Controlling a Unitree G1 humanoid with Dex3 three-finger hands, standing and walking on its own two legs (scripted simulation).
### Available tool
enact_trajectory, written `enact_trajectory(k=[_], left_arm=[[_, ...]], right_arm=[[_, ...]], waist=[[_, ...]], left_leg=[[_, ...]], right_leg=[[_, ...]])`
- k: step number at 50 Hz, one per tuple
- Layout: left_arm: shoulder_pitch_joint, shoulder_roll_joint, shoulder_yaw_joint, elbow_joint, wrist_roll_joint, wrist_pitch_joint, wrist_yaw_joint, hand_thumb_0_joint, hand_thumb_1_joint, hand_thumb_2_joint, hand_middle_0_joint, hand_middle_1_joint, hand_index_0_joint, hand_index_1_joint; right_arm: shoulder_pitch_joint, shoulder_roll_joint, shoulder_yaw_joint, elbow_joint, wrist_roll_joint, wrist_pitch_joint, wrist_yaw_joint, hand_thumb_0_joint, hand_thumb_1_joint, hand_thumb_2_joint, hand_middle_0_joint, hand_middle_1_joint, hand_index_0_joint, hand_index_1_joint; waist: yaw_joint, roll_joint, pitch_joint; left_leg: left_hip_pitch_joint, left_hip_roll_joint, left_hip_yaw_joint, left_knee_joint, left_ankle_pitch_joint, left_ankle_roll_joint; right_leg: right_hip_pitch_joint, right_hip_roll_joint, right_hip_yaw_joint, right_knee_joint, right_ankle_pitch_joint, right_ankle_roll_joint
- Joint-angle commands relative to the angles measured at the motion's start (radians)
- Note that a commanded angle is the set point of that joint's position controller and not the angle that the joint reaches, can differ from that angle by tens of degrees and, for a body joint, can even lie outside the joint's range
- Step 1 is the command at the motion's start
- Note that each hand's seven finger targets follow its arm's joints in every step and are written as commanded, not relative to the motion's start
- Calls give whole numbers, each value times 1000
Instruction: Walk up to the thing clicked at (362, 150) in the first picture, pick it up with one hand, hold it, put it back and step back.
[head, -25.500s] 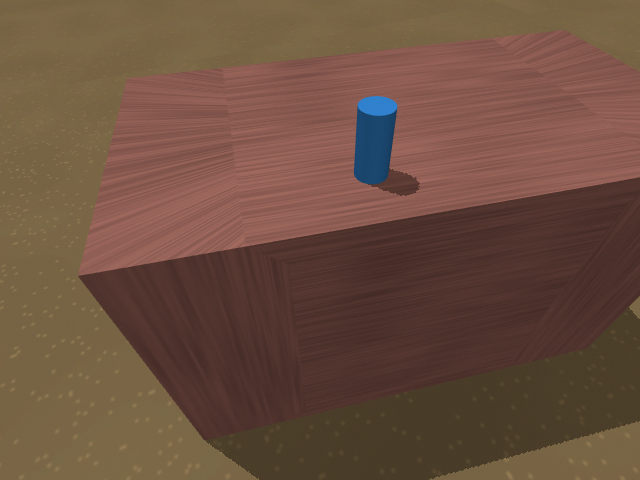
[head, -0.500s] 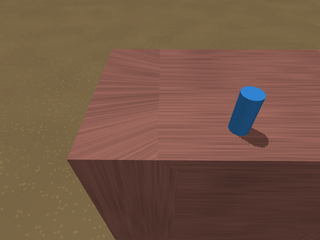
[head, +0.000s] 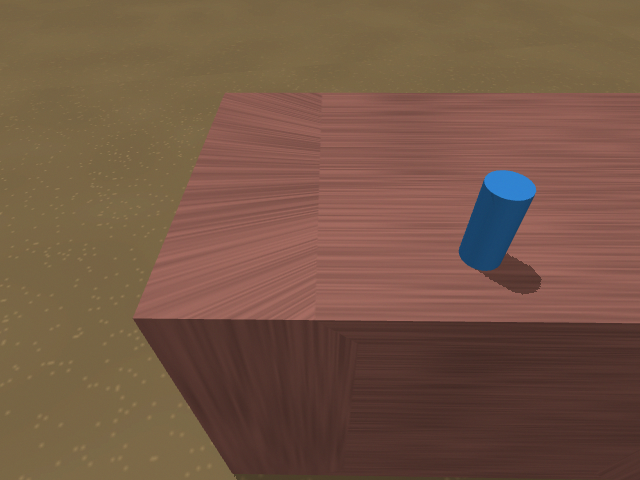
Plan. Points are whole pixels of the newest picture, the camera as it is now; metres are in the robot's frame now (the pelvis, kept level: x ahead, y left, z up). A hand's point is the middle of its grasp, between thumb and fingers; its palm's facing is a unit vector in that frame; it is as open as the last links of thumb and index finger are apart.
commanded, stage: home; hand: right
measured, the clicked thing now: (493, 223) +0.45 -0.23 +0.09
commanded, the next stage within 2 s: stand in 0.60 s
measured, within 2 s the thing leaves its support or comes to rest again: neither
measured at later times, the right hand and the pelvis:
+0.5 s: hand out of the picture +0.07 -0.26 -0.16, palm faces -0.03 +0.94 -0.35, open 17.3 cm; pelvis +0.01 +0.00 +0.00, yaw +0 degrees
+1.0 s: hand out of the picture +0.07 -0.26 -0.16, palm faces -0.03 +0.94 -0.35, open 12.9 cm; pelvis +0.01 +0.00 +0.00, yaw +0 degrees
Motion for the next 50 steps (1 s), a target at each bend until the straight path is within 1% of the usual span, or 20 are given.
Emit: enact_trajectory(k=[1, 5, 11, 13, 16, 23, 27, 28, 30, 33, 35, 37, 38, 39, 44, 45, 46, 47, 49, 50], left_arm=[[-44, 213, 35, -56, -4, -26, 11, 0, 897, 901, -201, -297, -200, -298], [-48, 216, 38, -53, -3, -21, 11, 0, 897, 901, -201, -298, -200, -298], [-54, 214, 38, -57, -3, -26, 12, 0, 897, 901, -201, -298, -200, -298], [-57, 215, 39, -58, -5, -24, 13, 0, 897, 901, -201, -298, -200, -299], [-57, 214, 39, -57, -5, -24, 11, 0, 897, 901, -201, -298, -200, -298], [-58, 217, 41, -55, -3, -26, 13, 0, 897, 901, -201, -297, -200, -298], [-59, 216, 41, -58, -6, -26, 13, 0, 897, 901, -201, -297, -200, -298], [-62, 214, 41, -60, -5, -26, 13, 0, 897, 901, -201, -297, -200, -298], [-58, 213, 40, -60, -4, -28, 13, 0, 897, 901, -201, -297, -200, -298], [-57, 210, 40, -58, -6, -27, 14, 0, 897, 901, -201, -297, -200, -298], [-54, 215, 41, -56, -7, -27, 13, 0, 897, 901, -201, -297, -200, -298], [-59, 216, 42, -55, -5, -25, 12, 0, 900, 900, -200, -300, -200, -301], [-59, 214, 42, -57, -5, -24, 11, 0, 900, 900, -200, -300, -200, -301], [-61, 216, 43, -57, -5, -24, 12, 0, 900, 900, -200, -300, -200, -301], [-56, 217, 44, -60, -6, -28, 11, 0, 900, 900, -200, -300, -200, -301], [-49, 213, 42, -58, -4, -29, 11, 0, 900, 900, -200, -300, -200, -301], [-54, 214, 42, -60, -4, -30, 12, 0, 900, 900, -200, -300, -200, -301], [-60, 221, 44, -63, -3, -29, 13, 0, 900, 900, -200, -300, -200, -301], [-55, 214, 42, -61, -6, -28, 12, 0, 900, 900, -200, -300, -200, -301], [-57, 214, 42, -63, -4, -28, 12, 0, 900, 900, -200, -300, -200, -301]], right_arm=[[-41, -216, -39, -56, -1, -23, -17, 0, 543, -58, 53, 54, 53, 54], [-39, -214, -40, -52, -2, -20, -17, 0, 538, -61, 54, 55, 54, 55], [-40, -214, -44, -55, -3, -23, -17, 0, 534, -63, 54, 55, 54, 55], [-39, -210, -43, -53, -1, -22, -17, 0, 528, -67, 55, 56, 55, 56], [-47, -211, -44, -53, -1, -24, -18, 0, 546, -56, 53, 53, 53, 53], [-47, -209, -46, -52, -1, -21, -16, 0, 525, -69, 55, 57, 55, 57], [-41, -206, -47, -47, -1, -21, -17, 0, 550, -54, 53, 53, 53, 53], [-43, -209, -48, -51, -2, -21, -17, 0, 525, -69, 55, 57, 55, 57], [-45, -207, -48, -52, -1, -21, -17, 0, 546, -56, 53, 53, 53, 53], [-42, -209, -49, -50, -2, -20, -17, 0, 527, -68, 55, 57, 55, 57], [-36, -203, -46, -47, -1, -20, -17, 0, 537, -62, 54, 55, 54, 55], [-39, -203, -47, -48, -3, -19, -17, 0, 377, -222, 200, 215, 200, 215], [-36, -205, -47, -47, -3, -20, -17, 0, 297, -302, 200, 295, 200, 295], [-37, -205, -49, -47, -3, -19, -15, 0, 217, -382, 200, 300, 200, 300], [-36, -203, -49, -48, -3, -21, -15, 0, -183, -782, 200, 300, 200, 300], [-39, -205, -50, -47, -1, -22, -14, 0, -263, -862, 200, 300, 200, 300], [-44, -203, -51, -50, -1, -21, -14, 0, -343, -900, 200, 300, 200, 300], [-35, -202, -51, -52, -2, -20, -15, 0, -423, -900, 200, 300, 200, 300], [-37, -205, -51, -48, -2, -20, -15, 0, -583, -900, 200, 300, 200, 300], [-41, -208, -52, -50, -3, -20, -15, 0, -663, -900, 200, 300, 200, 300]], waist=[[1, 1, -55], [-1, -2, -31], [-3, 2, -58], [-2, 3, -45], [0, 2, -61], [-2, -9, -43], [-2, -5, -51], [-4, -1, -58], [-4, -5, -67], [-2, -2, -56], [-3, 1, -39], [-4, -8, -22], [-2, -4, -19], [-1, -7, -8], [-2, 2, -43], [0, 4, -42], [-1, -5, -45], [-6, -15, -51], [-1, -3, -35], [-4, 7, -49]], left_leg=[[-23, 94, -71, -61, 150, 52], [-34, 90, -70, -77, 92, 48], [-21, 95, -64, -66, 133, 50], [-26, 94, -66, -76, 133, 46], [-12, 97, -64, -73, 153, 47], [-13, 94, -62, -82, 115, 46], [-1, 97, -62, -80, 129, 44], [-9, 98, -57, -76, 130, 47], [1, 100, -60, -73, 151, 46], [-4, 98, -57, -76, 143, 46], [-16, 95, -57, -86, 107, 46], [-26, 94, -59, -94, 65, 46], [-29, 93, -59, -96, 48, 47], [-38, 92, -63, -97, 43, 47], [-25, 93, -57, -87, 88, 46], [-15, 96, -62, -87, 93, 46], [-12, 99, -62, -81, 106, 49], [-10, 97, -58, -84, 108, 46], [-13, 98, -61, -87, 94, 46], [-8, 99, -58, -83, 102, 48]], right_leg=[[35, -102, 90, -57, 110, -32], [18, -98, 89, -66, 50, -34], [43, -108, 93, -60, 112, -34], [37, -103, 88, -59, 100, -33], [47, -106, 91, -53, 130, -35], [35, -104, 90, -70, 93, -32], [34, -105, 93, -70, 95, -35], [48, -109, 96, -68, 117, -36], [49, -109, 91, -63, 135, -35], [45, -107, 92, -64, 133, -35], [39, -106, 95, -70, 104, -34], [19, -102, 96, -78, 40, -34], [16, -102, 98, -83, 23, -34], [8, -97, 95, -87, -9, -33], [38, -108, 103, -76, 82, -36], [33, -103, 95, -75, 73, -34], [33, -107, 97, -77, 86, -34], [31, -107, 98, -72, 95, -36], [25, -104, 97, -76, 63, -35], [27, -108, 99, -75, 87, -37]])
